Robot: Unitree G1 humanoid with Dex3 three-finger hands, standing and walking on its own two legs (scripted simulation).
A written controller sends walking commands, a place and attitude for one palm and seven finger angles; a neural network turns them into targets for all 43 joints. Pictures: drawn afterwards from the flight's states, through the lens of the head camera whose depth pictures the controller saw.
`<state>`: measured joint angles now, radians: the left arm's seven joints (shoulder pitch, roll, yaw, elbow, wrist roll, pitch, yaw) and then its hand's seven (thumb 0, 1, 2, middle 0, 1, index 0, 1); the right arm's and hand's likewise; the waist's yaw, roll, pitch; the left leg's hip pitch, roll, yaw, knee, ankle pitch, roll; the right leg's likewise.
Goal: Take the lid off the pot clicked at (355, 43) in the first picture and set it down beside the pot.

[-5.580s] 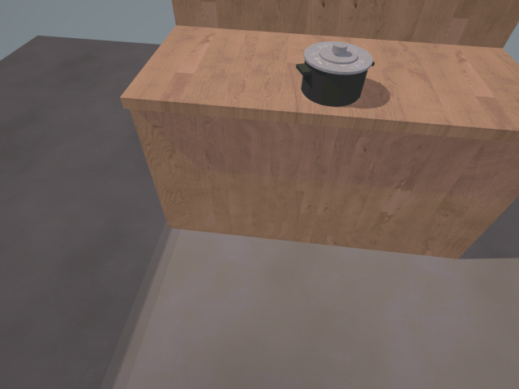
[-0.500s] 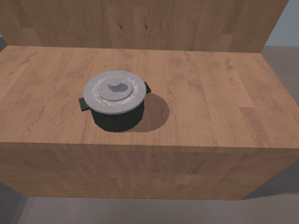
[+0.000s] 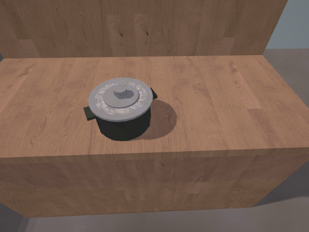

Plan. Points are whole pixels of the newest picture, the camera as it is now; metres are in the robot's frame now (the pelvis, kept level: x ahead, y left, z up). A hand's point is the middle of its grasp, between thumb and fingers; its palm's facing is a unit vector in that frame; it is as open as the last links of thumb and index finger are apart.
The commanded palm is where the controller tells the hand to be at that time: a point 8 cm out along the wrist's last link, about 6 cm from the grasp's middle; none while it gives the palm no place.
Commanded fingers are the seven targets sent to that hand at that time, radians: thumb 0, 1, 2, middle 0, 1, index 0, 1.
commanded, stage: come to a stop and stand still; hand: left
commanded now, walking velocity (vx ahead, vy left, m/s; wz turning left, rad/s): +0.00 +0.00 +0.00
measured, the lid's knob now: (120, 90) +0.49 +0.14 +0.11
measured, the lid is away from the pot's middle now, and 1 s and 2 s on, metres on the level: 0.00 0.00 0.00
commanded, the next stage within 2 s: look again from close up in 1.20 s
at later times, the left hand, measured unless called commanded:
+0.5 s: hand out of the picture +0.03 +0.18 -0.16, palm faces +0.02 -0.98 -0.22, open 7.3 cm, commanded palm none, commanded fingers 0.00 0.90 0.90 -0.20 -0.30 -0.20 -0.30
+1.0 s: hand out of the picture +0.05 +0.16 -0.16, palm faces +0.03 -0.97 -0.22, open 7.3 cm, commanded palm none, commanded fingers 0.00 0.90 0.90 -0.20 -0.30 -0.20 -0.30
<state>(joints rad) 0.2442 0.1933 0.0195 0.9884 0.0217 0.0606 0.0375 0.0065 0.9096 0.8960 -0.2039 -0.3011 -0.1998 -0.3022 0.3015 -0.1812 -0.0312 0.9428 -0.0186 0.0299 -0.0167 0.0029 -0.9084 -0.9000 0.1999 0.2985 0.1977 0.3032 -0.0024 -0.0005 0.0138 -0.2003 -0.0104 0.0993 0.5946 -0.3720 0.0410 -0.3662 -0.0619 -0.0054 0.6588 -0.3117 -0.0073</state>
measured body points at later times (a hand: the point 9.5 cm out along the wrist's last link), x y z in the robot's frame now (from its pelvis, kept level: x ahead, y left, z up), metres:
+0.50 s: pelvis +0.02 +0.00 +0.01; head +0.04 -0.01 +0.46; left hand +0.03 +0.23 -0.14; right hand +0.03 -0.22 -0.15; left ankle -0.03 +0.09 -0.73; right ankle +0.05 -0.14 -0.73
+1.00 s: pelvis +0.04 -0.02 +0.01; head +0.07 -0.03 +0.46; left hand +0.05 +0.21 -0.14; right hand +0.04 -0.23 -0.15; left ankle -0.03 +0.09 -0.73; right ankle +0.05 -0.14 -0.73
